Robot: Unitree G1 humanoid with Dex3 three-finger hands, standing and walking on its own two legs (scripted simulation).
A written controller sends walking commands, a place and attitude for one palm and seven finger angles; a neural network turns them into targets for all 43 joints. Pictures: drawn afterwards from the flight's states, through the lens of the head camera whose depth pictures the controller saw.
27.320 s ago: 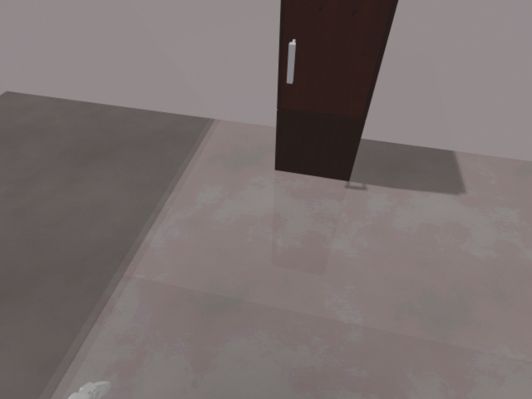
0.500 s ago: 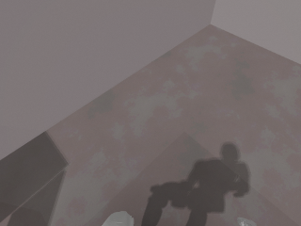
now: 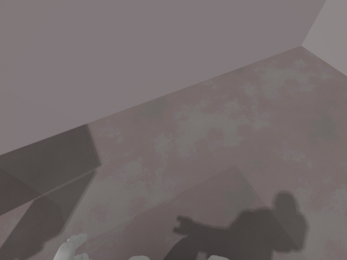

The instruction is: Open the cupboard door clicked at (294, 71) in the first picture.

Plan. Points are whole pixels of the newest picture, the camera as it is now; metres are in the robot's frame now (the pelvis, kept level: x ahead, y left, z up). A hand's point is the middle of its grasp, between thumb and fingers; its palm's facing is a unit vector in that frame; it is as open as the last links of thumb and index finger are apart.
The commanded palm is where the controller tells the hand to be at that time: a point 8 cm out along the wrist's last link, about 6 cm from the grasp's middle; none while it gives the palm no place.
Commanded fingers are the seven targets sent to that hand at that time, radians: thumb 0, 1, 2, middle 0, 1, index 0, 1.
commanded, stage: turn to face it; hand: left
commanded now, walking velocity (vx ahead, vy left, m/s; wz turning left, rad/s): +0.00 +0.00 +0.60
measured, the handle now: out of the picture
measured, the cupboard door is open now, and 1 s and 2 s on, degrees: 45 45 45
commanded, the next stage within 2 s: take the last steps up to it in 1.98 s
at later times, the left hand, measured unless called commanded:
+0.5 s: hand out of the picture +0.00 +0.22 -0.18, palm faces +0.33 -0.92 -0.22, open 7.4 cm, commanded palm none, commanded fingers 0.00 0.90 0.90 -0.20 -0.30 -0.20 -0.30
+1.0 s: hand out of the picture -0.01 +0.16 -0.15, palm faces +0.56 -0.79 -0.24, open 7.4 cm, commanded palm none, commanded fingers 0.00 0.90 0.90 -0.20 -0.30 -0.20 -0.30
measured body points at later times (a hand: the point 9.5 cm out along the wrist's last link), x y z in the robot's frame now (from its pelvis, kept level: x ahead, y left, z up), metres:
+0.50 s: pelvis +0.00 -0.01 +0.00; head +0.04 +0.05 +0.44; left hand -0.02 +0.27 -0.17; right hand +0.19 -0.22 -0.12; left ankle -0.02 +0.09 -0.73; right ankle +0.01 -0.16 -0.67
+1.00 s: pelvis +0.03 -0.05 +0.01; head +0.08 -0.02 +0.45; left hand -0.04 +0.20 -0.13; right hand +0.24 -0.23 -0.14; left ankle -0.06 +0.05 -0.66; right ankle +0.08 -0.16 -0.73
